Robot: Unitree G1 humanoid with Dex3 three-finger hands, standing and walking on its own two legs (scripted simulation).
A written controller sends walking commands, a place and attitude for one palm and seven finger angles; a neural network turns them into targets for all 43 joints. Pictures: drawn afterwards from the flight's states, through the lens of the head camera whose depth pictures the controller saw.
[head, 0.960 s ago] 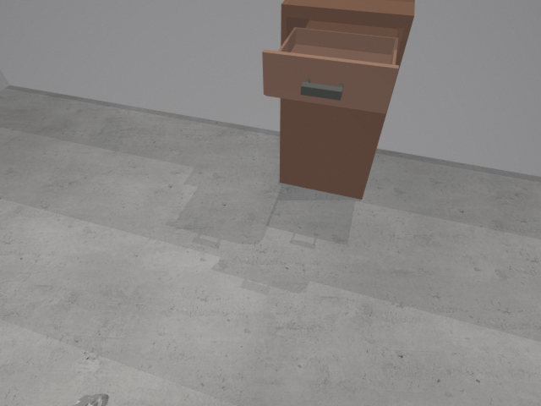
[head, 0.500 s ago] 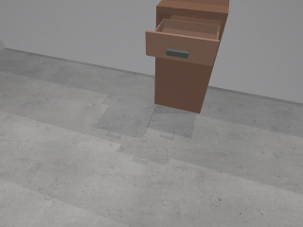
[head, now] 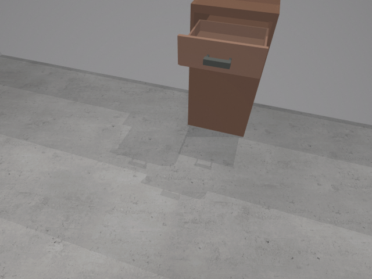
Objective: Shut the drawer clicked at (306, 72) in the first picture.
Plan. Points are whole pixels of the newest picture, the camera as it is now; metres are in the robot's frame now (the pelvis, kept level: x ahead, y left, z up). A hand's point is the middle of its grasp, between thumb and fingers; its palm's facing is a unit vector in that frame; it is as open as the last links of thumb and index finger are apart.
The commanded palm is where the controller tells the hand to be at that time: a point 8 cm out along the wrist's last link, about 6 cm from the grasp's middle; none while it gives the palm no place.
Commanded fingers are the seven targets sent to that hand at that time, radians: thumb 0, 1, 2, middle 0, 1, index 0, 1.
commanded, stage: look at it before walking up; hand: left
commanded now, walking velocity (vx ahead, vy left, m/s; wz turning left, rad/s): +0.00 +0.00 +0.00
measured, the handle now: (217, 60) +0.98 -0.09 -0.02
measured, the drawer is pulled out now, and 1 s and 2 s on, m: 0.29 0.29 0.29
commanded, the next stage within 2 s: walk to a spot facing it in 0.48 s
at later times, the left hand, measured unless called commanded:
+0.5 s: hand out of the picture +0.07 +0.25 -0.16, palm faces -0.03 -0.95 -0.32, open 7.4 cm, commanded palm none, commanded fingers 0.00 0.90 0.90 -0.20 -0.30 -0.20 -0.30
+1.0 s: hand out of the picture +0.11 +0.16 -0.19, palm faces -0.11 -0.97 -0.22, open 7.4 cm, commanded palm none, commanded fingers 0.00 0.90 0.90 -0.20 -0.30 -0.20 -0.30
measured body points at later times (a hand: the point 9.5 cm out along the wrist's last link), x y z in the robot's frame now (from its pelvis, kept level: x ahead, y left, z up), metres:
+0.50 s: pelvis +0.01 +0.01 +0.00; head +0.01 +0.00 +0.45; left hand +0.07 +0.30 -0.13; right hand +0.08 -0.28 -0.14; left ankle +0.00 +0.14 -0.74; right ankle +0.00 -0.10 -0.74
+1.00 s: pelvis +0.08 -0.03 -0.03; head +0.09 -0.05 +0.42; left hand +0.11 +0.21 -0.17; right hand +0.01 -0.27 -0.19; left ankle +0.01 +0.13 -0.71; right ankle +0.06 -0.10 -0.74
